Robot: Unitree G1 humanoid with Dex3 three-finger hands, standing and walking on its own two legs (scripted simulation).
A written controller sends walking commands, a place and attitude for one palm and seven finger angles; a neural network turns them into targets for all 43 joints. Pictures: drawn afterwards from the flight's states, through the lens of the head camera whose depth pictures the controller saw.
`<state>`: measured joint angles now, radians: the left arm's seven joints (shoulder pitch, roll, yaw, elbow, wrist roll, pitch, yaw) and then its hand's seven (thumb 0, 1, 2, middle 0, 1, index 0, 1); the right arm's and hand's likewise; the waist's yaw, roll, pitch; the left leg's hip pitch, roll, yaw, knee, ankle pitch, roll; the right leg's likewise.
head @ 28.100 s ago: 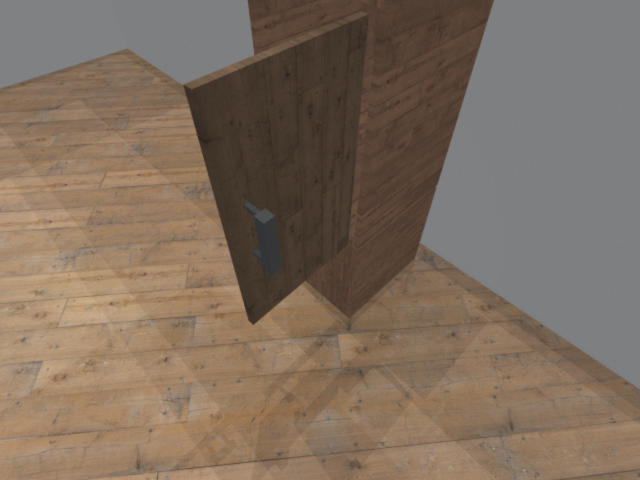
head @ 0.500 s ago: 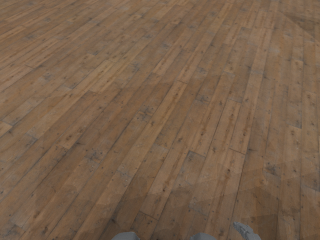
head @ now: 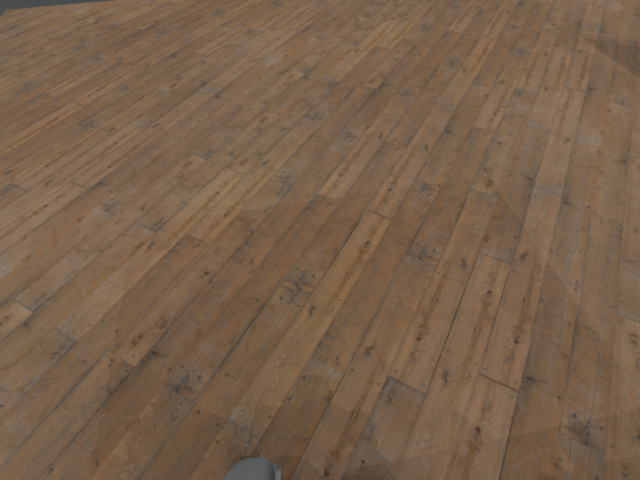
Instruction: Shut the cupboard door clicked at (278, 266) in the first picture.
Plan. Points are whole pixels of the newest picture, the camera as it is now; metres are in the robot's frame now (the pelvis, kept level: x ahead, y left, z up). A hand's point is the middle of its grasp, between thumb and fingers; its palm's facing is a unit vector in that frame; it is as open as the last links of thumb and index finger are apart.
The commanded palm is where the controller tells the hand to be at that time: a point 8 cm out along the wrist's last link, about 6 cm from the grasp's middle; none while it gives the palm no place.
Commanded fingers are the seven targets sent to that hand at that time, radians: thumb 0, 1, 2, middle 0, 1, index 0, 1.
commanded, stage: turn to face it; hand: left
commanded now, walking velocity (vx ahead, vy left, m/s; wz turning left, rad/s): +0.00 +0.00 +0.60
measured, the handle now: out of the picture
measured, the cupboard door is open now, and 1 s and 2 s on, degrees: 64 64 64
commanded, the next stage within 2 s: none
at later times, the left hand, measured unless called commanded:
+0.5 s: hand out of the picture +0.12 +0.21 -0.19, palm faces +0.06 -0.98 -0.17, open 7.4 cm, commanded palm none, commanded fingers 0.00 0.90 0.90 -0.20 -0.30 -0.20 -0.30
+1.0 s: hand (217, 381) +0.30 +0.19 -0.17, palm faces -0.30 -0.92 -0.24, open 7.4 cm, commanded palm none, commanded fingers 0.00 0.90 0.90 -0.20 -0.30 -0.20 -0.30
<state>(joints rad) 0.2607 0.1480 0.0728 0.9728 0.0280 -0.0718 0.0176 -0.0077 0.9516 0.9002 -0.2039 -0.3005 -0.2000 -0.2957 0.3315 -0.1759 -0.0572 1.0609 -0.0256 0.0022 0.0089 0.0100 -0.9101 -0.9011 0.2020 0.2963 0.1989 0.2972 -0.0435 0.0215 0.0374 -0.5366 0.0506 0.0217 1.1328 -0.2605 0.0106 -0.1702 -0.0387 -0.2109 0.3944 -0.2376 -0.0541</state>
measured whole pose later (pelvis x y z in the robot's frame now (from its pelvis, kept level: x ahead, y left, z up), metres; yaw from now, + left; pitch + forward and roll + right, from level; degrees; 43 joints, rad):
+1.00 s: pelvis +0.16 +0.02 -0.01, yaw -21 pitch +2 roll +1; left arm 0.22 0.22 0.07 0.89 0.03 0.04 0.00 0.00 0.91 0.90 -0.20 -0.30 -0.20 -0.30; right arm 0.15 -0.25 -0.05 0.90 0.00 0.05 -0.03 0.01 -0.91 -0.90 0.20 0.30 0.20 0.30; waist 0.02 -0.02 0.06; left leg -0.41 0.03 0.01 0.80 -0.40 -0.08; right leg -0.28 0.05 0.11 0.49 -0.24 -0.02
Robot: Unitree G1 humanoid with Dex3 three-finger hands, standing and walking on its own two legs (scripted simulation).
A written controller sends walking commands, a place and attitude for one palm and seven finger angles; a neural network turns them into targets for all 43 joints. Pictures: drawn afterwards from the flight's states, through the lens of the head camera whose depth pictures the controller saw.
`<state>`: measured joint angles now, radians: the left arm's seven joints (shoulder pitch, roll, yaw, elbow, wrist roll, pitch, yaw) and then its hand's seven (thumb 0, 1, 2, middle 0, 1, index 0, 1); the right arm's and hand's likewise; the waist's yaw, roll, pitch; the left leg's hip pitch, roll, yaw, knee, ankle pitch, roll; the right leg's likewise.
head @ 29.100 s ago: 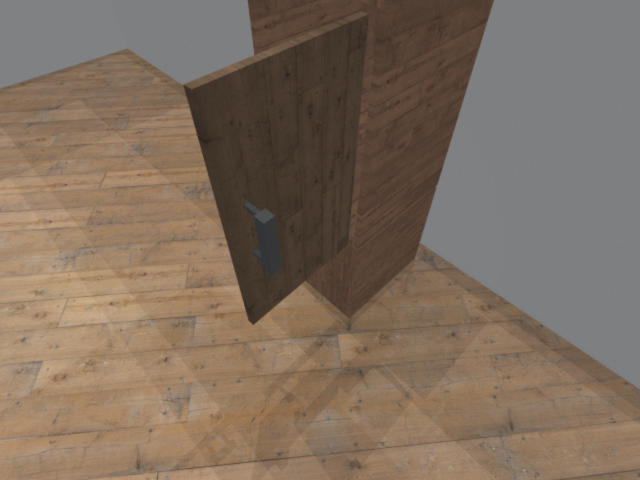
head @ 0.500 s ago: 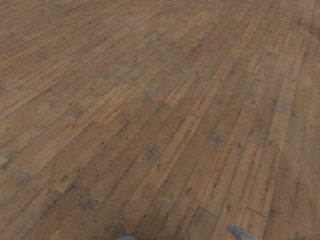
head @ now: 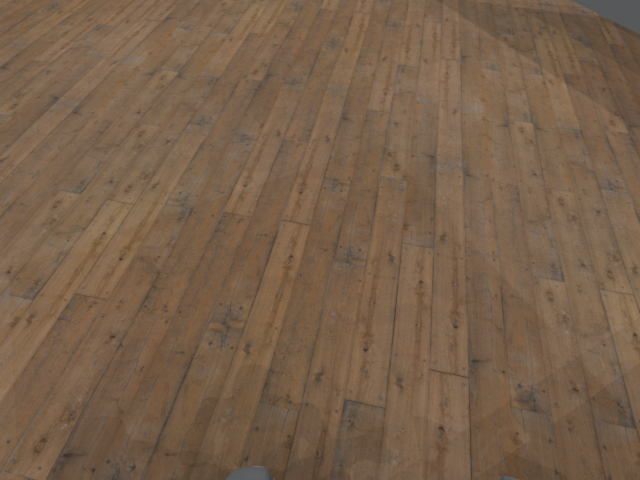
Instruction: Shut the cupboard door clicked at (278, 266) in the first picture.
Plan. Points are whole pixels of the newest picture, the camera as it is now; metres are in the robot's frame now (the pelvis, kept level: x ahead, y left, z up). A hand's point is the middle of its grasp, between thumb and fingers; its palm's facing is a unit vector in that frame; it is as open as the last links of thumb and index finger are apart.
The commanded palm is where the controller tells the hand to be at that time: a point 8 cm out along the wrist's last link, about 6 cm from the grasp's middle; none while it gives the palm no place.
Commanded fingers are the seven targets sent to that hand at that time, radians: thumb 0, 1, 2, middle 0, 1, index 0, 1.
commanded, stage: turn to face it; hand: left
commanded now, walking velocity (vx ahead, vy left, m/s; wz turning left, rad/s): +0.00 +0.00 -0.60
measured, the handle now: out of the picture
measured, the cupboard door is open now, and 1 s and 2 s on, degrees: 64 64 64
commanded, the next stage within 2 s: none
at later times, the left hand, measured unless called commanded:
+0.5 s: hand (224, 423) +0.21 +0.16 -0.16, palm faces -0.33 -0.91 -0.27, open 7.4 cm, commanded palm none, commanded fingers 0.00 0.90 0.90 -0.20 -0.30 -0.20 -0.30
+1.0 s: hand (240, 403) +0.24 +0.14 -0.17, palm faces -0.53 -0.83 -0.20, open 7.4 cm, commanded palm none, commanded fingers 0.00 0.90 0.90 -0.20 -0.30 -0.20 -0.30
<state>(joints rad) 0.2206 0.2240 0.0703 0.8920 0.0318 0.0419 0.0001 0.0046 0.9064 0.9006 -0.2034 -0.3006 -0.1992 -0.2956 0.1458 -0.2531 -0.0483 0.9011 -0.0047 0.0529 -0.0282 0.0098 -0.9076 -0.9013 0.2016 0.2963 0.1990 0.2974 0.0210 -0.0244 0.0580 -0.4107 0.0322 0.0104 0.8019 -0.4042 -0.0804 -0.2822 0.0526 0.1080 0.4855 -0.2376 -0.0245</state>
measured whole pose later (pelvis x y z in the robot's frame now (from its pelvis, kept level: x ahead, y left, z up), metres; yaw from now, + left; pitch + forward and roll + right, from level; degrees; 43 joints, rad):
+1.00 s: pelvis +0.05 +0.02 +0.00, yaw -35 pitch +1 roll -3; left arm 0.17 0.27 0.09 0.88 0.02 0.09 -0.04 0.01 0.91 0.90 -0.20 -0.30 -0.20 -0.29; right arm 0.20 -0.20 0.00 0.85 -0.03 0.01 -0.03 0.01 -0.90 -0.90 0.21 0.30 0.21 0.30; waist 0.02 -0.02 0.09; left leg -0.26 0.12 0.13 0.51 -0.28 0.00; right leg -0.47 0.00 -0.03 1.07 -0.49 0.06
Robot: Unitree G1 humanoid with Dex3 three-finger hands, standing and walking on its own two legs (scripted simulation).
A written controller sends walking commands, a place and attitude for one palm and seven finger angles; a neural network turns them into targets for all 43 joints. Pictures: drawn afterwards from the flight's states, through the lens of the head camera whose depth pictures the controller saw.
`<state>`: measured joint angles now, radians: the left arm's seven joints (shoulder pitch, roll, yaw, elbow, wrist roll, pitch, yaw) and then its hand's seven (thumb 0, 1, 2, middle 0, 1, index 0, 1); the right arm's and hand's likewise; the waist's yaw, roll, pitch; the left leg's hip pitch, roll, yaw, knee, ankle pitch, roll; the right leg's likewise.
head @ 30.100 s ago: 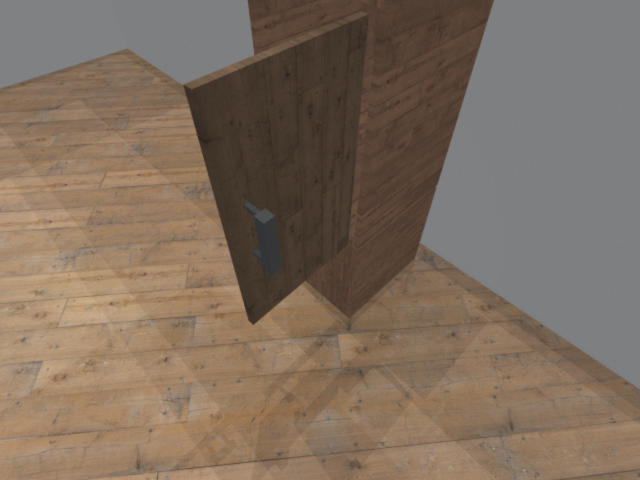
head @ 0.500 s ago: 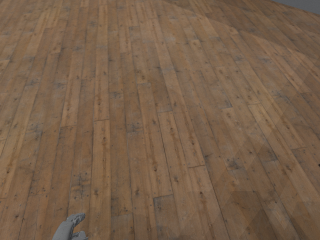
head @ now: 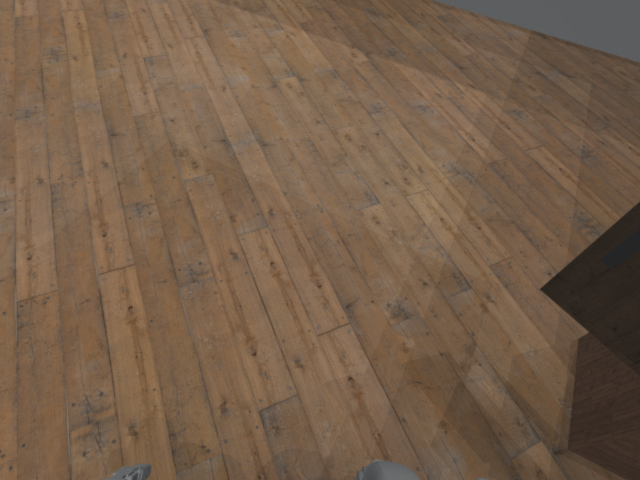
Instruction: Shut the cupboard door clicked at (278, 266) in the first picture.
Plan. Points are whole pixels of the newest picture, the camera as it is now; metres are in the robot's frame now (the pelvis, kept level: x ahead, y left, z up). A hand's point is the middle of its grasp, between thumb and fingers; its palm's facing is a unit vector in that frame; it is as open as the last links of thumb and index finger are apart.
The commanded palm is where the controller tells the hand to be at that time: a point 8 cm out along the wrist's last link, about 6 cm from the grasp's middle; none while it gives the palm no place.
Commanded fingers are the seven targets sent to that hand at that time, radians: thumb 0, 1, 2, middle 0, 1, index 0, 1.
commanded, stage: turn to face it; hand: left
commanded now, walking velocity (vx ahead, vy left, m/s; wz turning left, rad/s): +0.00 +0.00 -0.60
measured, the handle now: out of the picture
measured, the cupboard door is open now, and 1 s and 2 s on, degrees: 64 64 64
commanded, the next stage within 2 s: take the last steps up to it in 1.26 s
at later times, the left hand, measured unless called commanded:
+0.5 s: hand (214, 457) +0.16 +0.16 -0.18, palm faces -0.27 -0.94 -0.21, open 7.4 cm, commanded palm none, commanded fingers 0.00 0.90 0.90 -0.20 -0.30 -0.20 -0.30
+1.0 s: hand (285, 388) +0.26 +0.07 -0.16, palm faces -0.56 -0.79 -0.26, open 7.4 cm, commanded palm none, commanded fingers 0.00 0.90 0.90 -0.20 -0.30 -0.20 -0.30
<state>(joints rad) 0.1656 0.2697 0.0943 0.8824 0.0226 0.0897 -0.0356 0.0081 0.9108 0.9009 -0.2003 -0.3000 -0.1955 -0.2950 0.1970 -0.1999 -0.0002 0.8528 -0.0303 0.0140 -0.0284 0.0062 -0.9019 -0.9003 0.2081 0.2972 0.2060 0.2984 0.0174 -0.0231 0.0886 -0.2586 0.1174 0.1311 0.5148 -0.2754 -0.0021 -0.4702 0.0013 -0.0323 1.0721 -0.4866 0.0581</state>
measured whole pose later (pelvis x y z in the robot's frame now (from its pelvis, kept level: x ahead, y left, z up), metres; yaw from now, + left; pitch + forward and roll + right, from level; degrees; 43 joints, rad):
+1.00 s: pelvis +0.03 -0.03 -0.02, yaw -34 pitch +1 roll -1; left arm 0.11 0.24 0.06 0.87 0.03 0.04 -0.02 0.01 0.91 0.90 -0.20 -0.30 -0.19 -0.29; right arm 0.28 -0.26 -0.05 0.94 -0.01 0.05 -0.02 0.01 -0.90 -0.90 0.21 0.30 0.21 0.30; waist -0.03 0.05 0.08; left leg -0.33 0.17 0.16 0.83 -0.50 -0.06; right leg -0.28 -0.01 -0.07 0.60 -0.34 -0.01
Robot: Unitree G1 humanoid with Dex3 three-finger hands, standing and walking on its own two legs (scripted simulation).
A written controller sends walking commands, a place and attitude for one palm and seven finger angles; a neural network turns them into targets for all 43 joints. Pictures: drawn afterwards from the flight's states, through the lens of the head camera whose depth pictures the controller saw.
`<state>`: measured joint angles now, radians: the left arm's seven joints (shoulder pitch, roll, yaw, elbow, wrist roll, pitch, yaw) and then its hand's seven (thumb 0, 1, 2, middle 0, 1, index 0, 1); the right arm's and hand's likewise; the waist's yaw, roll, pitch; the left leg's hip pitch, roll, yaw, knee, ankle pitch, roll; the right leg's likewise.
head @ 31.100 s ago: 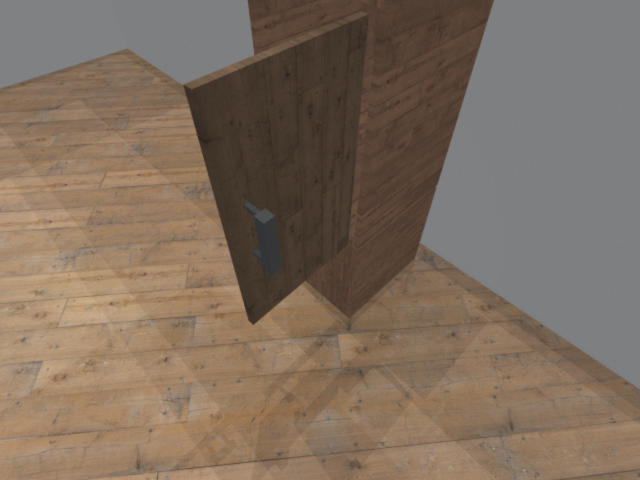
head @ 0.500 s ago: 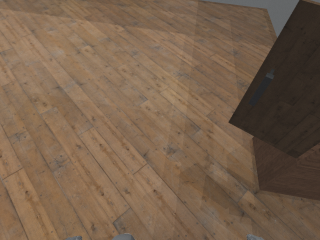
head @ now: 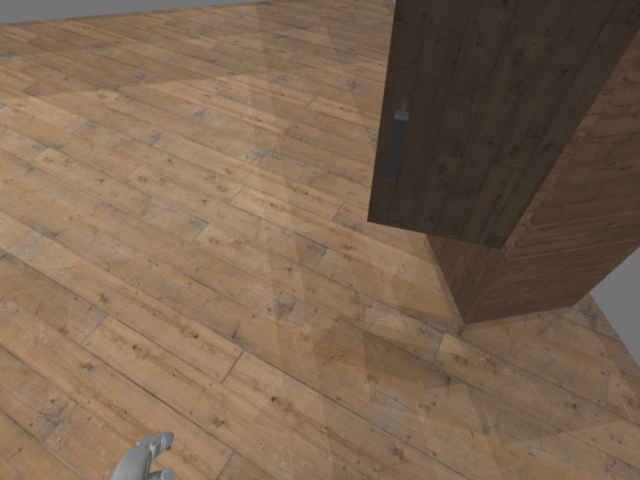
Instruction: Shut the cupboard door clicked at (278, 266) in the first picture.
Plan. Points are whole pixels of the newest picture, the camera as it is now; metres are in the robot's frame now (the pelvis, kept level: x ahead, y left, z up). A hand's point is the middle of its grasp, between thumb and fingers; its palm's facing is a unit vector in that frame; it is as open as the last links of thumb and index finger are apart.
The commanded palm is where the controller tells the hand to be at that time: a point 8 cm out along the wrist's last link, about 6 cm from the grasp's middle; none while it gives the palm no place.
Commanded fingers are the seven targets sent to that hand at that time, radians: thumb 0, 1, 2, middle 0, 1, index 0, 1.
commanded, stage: turn to face it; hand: left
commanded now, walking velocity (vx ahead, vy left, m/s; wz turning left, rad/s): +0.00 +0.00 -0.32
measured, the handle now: (397, 140) +0.72 -0.13 -0.03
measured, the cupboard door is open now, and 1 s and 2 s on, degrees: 64 64 64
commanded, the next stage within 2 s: take the last steps up to it in 0.26 s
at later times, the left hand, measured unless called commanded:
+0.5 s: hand out of the picture +0.13 +0.21 -0.16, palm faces -0.14 -0.97 -0.18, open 7.4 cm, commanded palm none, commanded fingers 0.00 0.90 0.90 -0.20 -0.30 -0.20 -0.30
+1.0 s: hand (273, 447) +0.19 +0.08 -0.17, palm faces -0.24 -0.96 -0.14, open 7.4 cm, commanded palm none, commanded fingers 0.00 0.90 0.90 -0.20 -0.30 -0.20 -0.30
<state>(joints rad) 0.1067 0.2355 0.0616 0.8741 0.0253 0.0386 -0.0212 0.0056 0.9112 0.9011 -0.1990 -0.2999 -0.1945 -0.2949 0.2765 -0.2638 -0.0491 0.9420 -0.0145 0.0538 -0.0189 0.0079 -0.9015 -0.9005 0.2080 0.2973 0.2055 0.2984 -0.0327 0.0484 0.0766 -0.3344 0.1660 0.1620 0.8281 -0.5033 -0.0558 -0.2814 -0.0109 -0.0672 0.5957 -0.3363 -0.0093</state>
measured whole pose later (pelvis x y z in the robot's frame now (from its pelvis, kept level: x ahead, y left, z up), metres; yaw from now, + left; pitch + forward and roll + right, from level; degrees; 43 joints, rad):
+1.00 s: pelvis +0.13 -0.08 +0.01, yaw -14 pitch +1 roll -2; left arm 0.27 0.17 0.04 1.08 0.03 -0.02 -0.01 0.00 0.91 0.90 -0.20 -0.30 -0.20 -0.30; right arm 0.23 -0.21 -0.04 1.00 -0.03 0.00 0.00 0.01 -0.91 -0.90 0.20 0.30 0.20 0.30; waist -0.02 0.00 0.03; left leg -0.48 0.10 0.12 0.77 -0.31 -0.04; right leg -0.07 0.04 -0.11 0.36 -0.31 -0.04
